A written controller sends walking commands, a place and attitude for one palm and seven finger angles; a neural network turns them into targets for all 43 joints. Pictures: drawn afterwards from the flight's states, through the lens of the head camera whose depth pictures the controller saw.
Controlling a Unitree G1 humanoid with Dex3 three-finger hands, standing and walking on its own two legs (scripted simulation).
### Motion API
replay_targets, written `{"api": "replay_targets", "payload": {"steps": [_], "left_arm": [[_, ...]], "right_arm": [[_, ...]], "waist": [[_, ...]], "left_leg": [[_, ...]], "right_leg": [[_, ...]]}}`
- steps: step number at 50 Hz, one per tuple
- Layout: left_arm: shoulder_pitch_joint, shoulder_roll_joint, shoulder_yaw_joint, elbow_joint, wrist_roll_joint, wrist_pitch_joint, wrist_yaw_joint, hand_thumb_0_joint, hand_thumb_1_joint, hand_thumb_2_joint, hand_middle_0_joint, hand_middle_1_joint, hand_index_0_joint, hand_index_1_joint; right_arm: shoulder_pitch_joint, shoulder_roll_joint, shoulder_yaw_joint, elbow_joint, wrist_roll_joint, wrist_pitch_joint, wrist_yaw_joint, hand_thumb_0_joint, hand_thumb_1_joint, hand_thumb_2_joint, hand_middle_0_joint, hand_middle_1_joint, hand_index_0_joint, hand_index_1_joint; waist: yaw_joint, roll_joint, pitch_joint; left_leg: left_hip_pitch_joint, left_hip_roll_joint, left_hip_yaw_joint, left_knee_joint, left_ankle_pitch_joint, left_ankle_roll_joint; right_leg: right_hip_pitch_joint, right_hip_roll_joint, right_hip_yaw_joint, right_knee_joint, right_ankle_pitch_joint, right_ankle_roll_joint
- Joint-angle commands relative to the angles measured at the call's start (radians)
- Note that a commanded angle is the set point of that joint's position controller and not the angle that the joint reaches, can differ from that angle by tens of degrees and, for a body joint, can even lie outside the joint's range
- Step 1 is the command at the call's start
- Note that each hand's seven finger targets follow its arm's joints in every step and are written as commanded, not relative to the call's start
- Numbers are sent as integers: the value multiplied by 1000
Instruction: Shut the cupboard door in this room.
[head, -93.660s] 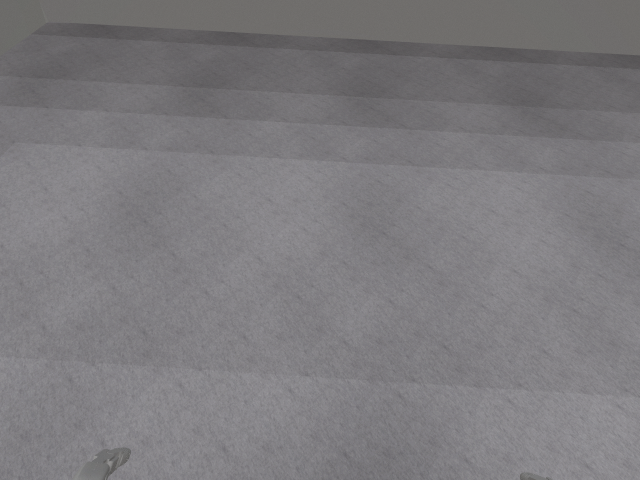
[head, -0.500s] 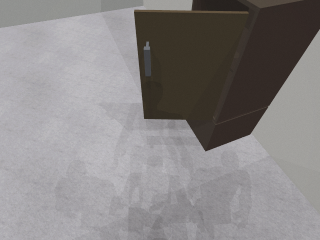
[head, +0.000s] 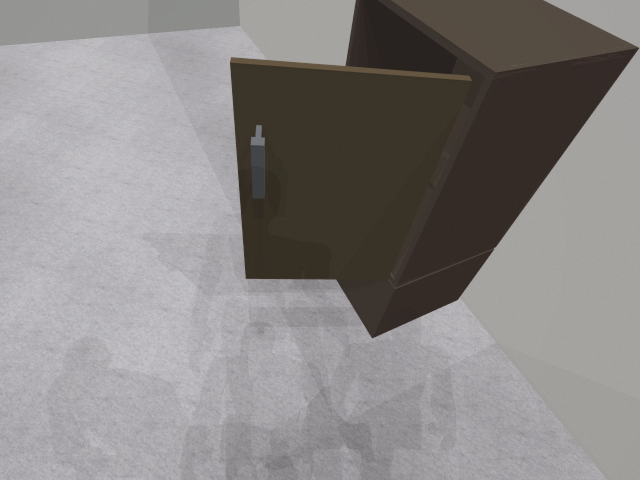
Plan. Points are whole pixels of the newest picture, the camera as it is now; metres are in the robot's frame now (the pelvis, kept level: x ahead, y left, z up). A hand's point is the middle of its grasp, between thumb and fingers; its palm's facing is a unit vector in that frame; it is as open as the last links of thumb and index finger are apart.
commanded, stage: take the last steps up to it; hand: left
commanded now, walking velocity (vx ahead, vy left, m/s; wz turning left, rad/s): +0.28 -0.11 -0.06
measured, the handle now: (258, 162) +0.63 +0.14 +0.01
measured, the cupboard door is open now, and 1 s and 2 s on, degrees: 67 67 67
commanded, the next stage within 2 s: come to a stop and stand still in 0.32 s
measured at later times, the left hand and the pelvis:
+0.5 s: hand (259, 412) +0.25 +0.09 -0.16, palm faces -0.01 -0.98 -0.21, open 7.2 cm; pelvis +0.17 -0.09 +0.00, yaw +0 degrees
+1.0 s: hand (246, 412) +0.25 +0.11 -0.17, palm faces +0.01 -0.97 -0.25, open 7.4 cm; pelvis +0.18 -0.10 +0.00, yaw -2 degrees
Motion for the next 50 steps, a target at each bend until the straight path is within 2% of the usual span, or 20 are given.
{"api": "replay_targets", "payload": {"steps": [1, 9, 13, 14, 15, 16, 17, 18, 21, 23, 28, 31, 32, 34, 35, 37, 43, 48, 49, 50], "left_arm": [[-54, 29, 13, -105, -8, -28, -7, 0, 900, 900, -200, -300, -200, -300], [-166, 12, -3, -134, -14, -31, -3, 0, 900, 900, -200, -300, -200, -300], [-14, 58, 12, -82, -12, -53, 5, 0, 900, 900, -200, -300, -200, -300], [118, 107, 25, -40, -10, -67, 13, 0, 900, 900, -200, -300, -200, -300], [229, 205, 47, -3, -3, -81, 29, 0, 900, 900, -200, -300, -200, -300], [223, 242, 48, -3, -20, -81, 36, 0, 900, 900, -200, -300, -200, -300], [142, 212, 38, -29, -24, -71, 46, 0, 900, 900, -200, -300, -200, -300], [58, 163, 30, -40, -18, -76, 49, 0, 900, 900, -200, -300, -200, -300], [-56, 59, -3, -67, -22, -85, 53, 0, 900, 900, -200, -300, -200, -300], [-59, 42, -13, -66, -18, -98, 60, 0, 900, 900, -200, -300, -200, -300], [-29, 83, -4, -52, -16, -80, 79, 0, 900, 900, -200, -300, -200, -300], [-36, 102, 7, -53, -25, -56, 87, 0, 900, 900, -200, -300, -200, -300], [-35, 96, 9, -58, -26, -46, 90, 0, 900, 900, -200, -300, -200, -300], [-14, 48, -4, -87, -31, -28, 96, 0, 900, 900, -200, -300, -200, -300], [-16, 34, -7, -96, -26, -16, 99, 0, 900, 900, -200, -300, -200, -300], [-31, 55, -2, -102, -28, 8, 97, 0, 900, 900, -200, -300, -200, -300], [-35, 57, 13, -130, -27, 16, 84, 0, 900, 900, -200, -300, -200, -300], [-52, 36, 2, -157, -24, 17, 72, 0, 900, 900, -200, -300, -200, -300], [56, 69, -15, -114, -32, -23, 89, 0, 900, 900, -200, -300, -200, -300], [31, 84, -13, -172, -20, -26, 87, 0, 900, 900, -200, -300, -200, -300]], "right_arm": [[133, -173, -42, 15, 1, -12, -20, 0, -900, -900, 200, 300, 200, 300], [149, -166, -58, 49, 0, 6, 1, 0, -900, -900, 200, 300, 200, 300], [114, -174, -63, 59, 6, 19, 6, 0, -900, -900, 200, 300, 200, 300], [105, -158, -60, 61, 15, 17, 12, 0, -900, -900, 200, 300, 200, 300], [136, -78, -44, 51, 28, 15, 22, 0, -900, -900, 200, 300, 200, 300], [141, -60, -38, 25, 35, 26, 15, 0, -900, -900, 200, 300, 200, 300], [115, -64, -44, 21, 33, 39, 14, 0, -900, -900, 200, 300, 200, 300], [98, -47, -44, 41, 27, 39, 13, 0, -900, -900, 200, 300, 200, 300], [109, -46, -39, 69, 16, 46, 13, 0, -900, -900, 200, 300, 200, 300], [128, -11, -22, 84, 19, 50, 10, 0, -900, -900, 200, 300, 200, 300], [37, -27, -11, 51, 35, 68, 5, 0, -900, -900, 200, 300, 200, 300], [30, -81, -30, 39, 31, 83, 3, 0, -900, -900, 200, 300, 200, 300], [35, -104, -39, 39, 29, 80, 4, 0, -900, -900, 200, 300, 200, 300], [18, -177, -49, 11, 20, 78, -6, 0, -900, -900, 200, 300, 200, 300], [11, -195, -54, 7, 19, 81, -8, 0, -900, -900, 200, 300, 200, 300], [-31, -194, -44, -7, 15, 78, -25, 0, -900, -900, 200, 300, 200, 300], [-94, -192, -55, -55, 14, 80, -32, 0, -900, -900, 200, 300, 200, 300], [-95, -196, -63, -47, 10, 81, -19, 0, -900, -900, 200, 300, 200, 300], [-140, -255, -89, -59, 29, 50, -8, 0, -900, -900, 200, 300, 200, 300], [-74, -188, -74, -97, 28, 59, 16, 0, -900, -900, 200, 300, 200, 300]], "waist": [[-4, 203, 43], [-17, 234, 92], [64, 159, 14], [126, 71, -64], [158, -206, -161], [126, -269, -171], [101, -137, -60], [69, -190, -37], [-2, -74, -41], [-18, 9, -74], [21, -36, -115], [8, -86, -85], [8, -47, -87], [15, 145, -73], [12, 226, -42], [12, 285, -14], [15, 139, -149], [2, 260, -137], [50, 198, -276], [28, 141, -269]], "left_leg": [[167, 256, -203, -325, 274, 90], [120, 225, -71, -313, 283, 92], [75, 180, -33, -108, 325, 47], [-1, 123, 6, 78, 293, 17], [-189, -10, 49, 352, -83, -14], [-242, -53, -57, 572, -375, -6], [-261, -19, -118, 637, -331, 7], [-286, 10, -140, 674, -231, 6], [-205, 40, -145, 604, -95, -20], [-144, 24, -130, 460, -89, -41], [-97, -39, -108, 139, -64, -63], [-13, -42, -123, -27, 128, -54], [58, -1, -149, -74, 365, -32], [154, 189, -290, -71, 914, 80], [113, 251, -324, -128, 958, 143], [70, 284, -380, -175, 1005, 228], [229, 230, -292, -107, 863, 205], [155, 213, -291, -141, 608, 180], [302, 205, -269, 58, 830, 116], [130, 132, -209, 77, 574, 86]], "right_leg": [[-230, -75, 42, 25, 118, 25], [-93, -77, -70, -372, 225, 34], [212, -17, -111, -564, 252, 11], [396, -53, -44, -615, 259, -9], [568, -278, 238, -713, 257, -77], [507, -406, 421, -843, 247, -142], [380, -396, 380, -891, 160, -160], [319, -353, 347, -890, 193, -137], [213, -279, 105, -856, 421, -125], [210, -277, 50, -811, 728, -129], [332, -292, 69, -704, 1030, -152], [302, -282, 67, -634, 905, -117], [245, -256, 50, -597, 786, -84], [116, -111, -48, -519, 347, 12], [109, -52, -60, -400, -18, 29], [43, -18, 32, -121, -253, 36], [-63, 2, 77, 11, -136, 65], [53, -15, 30, -254, -121, 56], [-8, -49, 66, -407, -72, 36], [105, -16, 29, -472, 88, 22]]}}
